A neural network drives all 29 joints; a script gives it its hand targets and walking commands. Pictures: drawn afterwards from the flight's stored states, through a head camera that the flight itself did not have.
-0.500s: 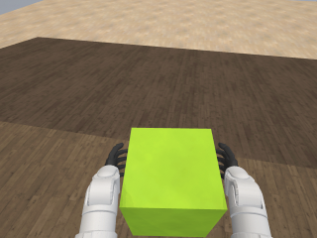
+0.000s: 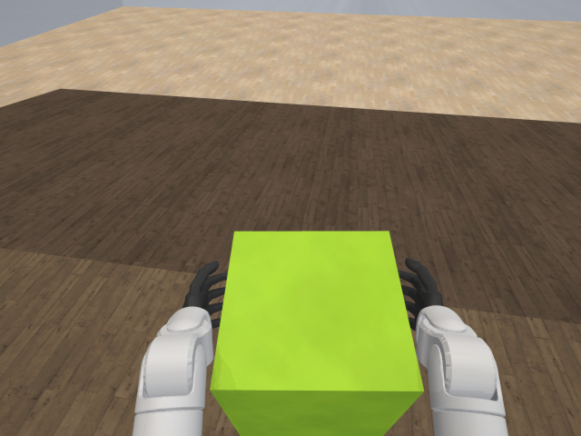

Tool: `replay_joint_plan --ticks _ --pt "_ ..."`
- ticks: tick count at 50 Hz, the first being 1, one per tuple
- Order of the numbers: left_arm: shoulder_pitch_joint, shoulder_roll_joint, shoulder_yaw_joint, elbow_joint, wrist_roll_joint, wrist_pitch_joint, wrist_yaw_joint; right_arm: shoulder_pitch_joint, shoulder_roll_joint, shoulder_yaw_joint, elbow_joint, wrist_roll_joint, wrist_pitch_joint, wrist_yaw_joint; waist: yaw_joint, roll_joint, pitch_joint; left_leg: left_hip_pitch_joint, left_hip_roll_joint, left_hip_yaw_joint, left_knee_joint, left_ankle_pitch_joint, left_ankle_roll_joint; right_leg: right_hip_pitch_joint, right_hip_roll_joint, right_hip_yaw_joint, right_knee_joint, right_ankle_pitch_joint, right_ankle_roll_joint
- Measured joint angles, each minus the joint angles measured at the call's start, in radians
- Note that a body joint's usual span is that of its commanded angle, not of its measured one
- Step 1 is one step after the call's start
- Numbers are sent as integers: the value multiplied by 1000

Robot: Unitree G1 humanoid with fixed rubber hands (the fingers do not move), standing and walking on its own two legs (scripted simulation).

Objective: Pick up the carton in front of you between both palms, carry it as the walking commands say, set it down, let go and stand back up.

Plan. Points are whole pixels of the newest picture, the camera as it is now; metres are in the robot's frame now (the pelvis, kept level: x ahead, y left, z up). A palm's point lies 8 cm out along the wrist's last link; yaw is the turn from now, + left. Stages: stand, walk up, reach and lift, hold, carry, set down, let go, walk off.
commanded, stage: carry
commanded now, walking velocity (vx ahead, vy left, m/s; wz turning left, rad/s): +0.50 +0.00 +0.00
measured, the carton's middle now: (310, 340) +0.27 +0.01 +0.02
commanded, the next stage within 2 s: none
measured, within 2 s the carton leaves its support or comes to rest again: neither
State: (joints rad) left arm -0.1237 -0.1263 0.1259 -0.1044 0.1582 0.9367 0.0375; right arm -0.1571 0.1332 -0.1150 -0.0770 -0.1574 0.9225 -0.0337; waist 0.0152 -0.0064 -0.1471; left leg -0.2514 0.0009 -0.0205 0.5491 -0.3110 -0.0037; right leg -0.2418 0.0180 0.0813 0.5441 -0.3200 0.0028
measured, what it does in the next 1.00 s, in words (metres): walks ahead: left foot, then right foot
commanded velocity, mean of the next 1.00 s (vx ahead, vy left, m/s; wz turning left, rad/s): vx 0.50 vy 0.00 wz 0.00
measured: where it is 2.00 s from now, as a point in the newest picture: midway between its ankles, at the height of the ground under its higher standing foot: (303, 267)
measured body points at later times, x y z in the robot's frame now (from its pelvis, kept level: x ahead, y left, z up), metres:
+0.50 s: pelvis +0.21 +0.02 +0.01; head +0.24 +0.03 +0.46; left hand +0.51 +0.15 +0.08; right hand +0.48 -0.16 +0.08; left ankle +0.21 +0.06 -0.73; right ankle +0.09 -0.10 -0.65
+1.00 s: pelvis +0.54 -0.03 +0.00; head +0.56 -0.02 +0.45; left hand +0.80 +0.12 +0.04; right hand +0.81 -0.18 +0.05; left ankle +0.42 +0.08 -0.64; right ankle +0.57 -0.11 -0.73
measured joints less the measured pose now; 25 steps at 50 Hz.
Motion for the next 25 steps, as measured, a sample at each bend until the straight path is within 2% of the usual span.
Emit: replay_joint_plan --ticks 2,5,8,10,12,14,16,17,18,19,20,22,24,25 --pt "9 8 -6 -46 -17 54 8 8 -1 16 -39 11 49 -13 -6 -4 -22 0 -2 14 32 -34 4 -10 -6 4 44 -37 9" --pt "20 22 -12 -95 -41 129 13 20 -2 39 -98 22 132 -37 -10 -6 -64 11 4 32 48 -93 2 -23 -23 -30 81 -93 -8" --pt "23 10 -15 -118 -55 185 23 35 -4 38 -161 27 213 -53 -23 26 -86 5 41 14 77 -141 -9 3 2 -69 47 -103 4" --pt "14 -6 -33 -120 -54 213 36 65 -6 9 -197 44 237 -53 -28 13 -90 -50 53 30 171 -148 -12 27 5 -96 11 -115 -8" --pt "17 -3 -55 -146 -52 236 43 79 -7 0 -227 57 249 -53 -21 -31 -64 -132 47 84 287 -209 -20 55 -12 -107 -31 -116 -18" --pt "22 -2 -59 -199 -48 252 50 61 -6 0 -248 73 257 -55 -4 -64 -12 -215 33 131 320 -247 -21 91 -25 -102 -89 -100 -14" --pt "23 -2 -54 -266 -61 263 68 27 -3 -5 -279 88 266 -56 22 -76 44 -266 15 167 223 -200 -14 126 -31 -81 -136 -88 -11" --pt "21 -3 -49 -298 -66 265 76 6 -1 -3 -293 93 270 -57 29 -76 68 -265 2 184 121 -132 -9 138 -36 -67 -133 -94 -7" --pt "19 -2 -36 -329 -68 268 78 -16 2 4 -298 95 270 -58 34 -70 87 -241 -3 200 27 -27 9 134 -38 -62 -88 -112 -3" --pt "18 -1 -19 -352 -71 271 78 -32 5 15 -294 94 265 -58 36 -62 98 -214 4 219 -1 99 45 110 -45 -79 3 -134 3" --pt "13 0 -9 -358 -74 275 80 -39 6 24 -284 90 257 -60 30 -51 101 -197 8 236 4 140 78 70 -48 -92 121 -141 8" --pt "-13 -5 3 -338 -78 292 80 -29 4 24 -282 81 256 -59 12 -26 101 -144 3 244 -15 86 117 -27 -36 -99 344 -151 4" --pt "-43 -8 -4 -297 -78 304 80 -13 2 9 -287 74 266 -59 -9 1 89 -86 -3 237 -80 65 120 -133 -31 -118 484 -111 -11" --pt "-52 -9 -8 -284 -76 306 78 -8 2 1 -293 73 272 -59 -17 14 85 -52 -3 236 -121 70 108 -178 -37 -131 512 -67 -17"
